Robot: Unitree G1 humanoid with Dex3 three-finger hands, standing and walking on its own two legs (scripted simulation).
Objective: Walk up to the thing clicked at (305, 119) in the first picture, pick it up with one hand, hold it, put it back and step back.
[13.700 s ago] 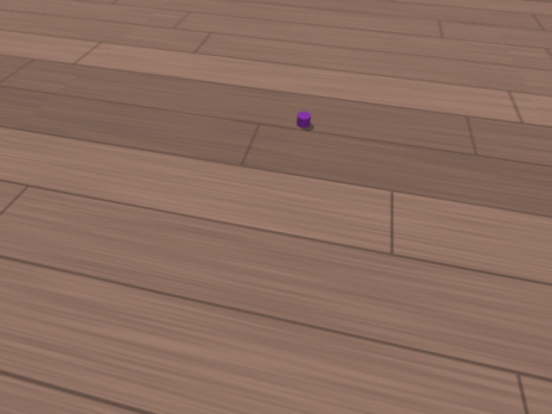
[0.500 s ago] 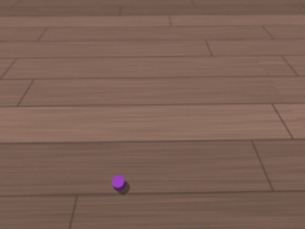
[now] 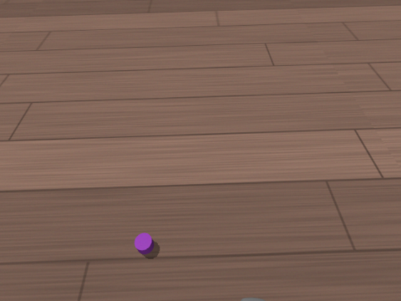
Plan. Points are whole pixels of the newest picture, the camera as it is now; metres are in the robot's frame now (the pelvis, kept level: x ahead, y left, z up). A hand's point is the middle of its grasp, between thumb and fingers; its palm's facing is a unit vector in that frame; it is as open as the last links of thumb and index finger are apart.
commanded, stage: walk up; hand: left
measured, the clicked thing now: (144, 243) +0.46 +0.29 -0.73
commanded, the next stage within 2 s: none
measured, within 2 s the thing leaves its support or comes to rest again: neither
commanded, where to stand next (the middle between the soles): +0.08 +0.04 m, yaw +2 degrees
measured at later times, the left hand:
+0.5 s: hand out of the picture +0.15 +0.28 -0.16, palm faces +0.07 -0.92 -0.38, open 7.4 cm
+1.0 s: hand out of the picture +0.08 +0.30 -0.13, palm faces +0.04 -0.90 -0.44, open 7.4 cm
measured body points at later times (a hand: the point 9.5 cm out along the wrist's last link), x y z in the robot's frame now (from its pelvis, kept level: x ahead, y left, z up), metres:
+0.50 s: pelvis +0.06 +0.01 -0.01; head +0.12 +0.02 +0.44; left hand +0.15 +0.33 -0.13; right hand +0.20 -0.29 -0.12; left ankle +0.11 +0.12 -0.72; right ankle +0.04 -0.13 -0.68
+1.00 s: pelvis +0.03 +0.02 +0.00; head +0.08 +0.00 +0.45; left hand +0.08 +0.34 -0.10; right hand +0.14 -0.29 -0.14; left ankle +0.00 +0.17 -0.71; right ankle +0.05 -0.11 -0.72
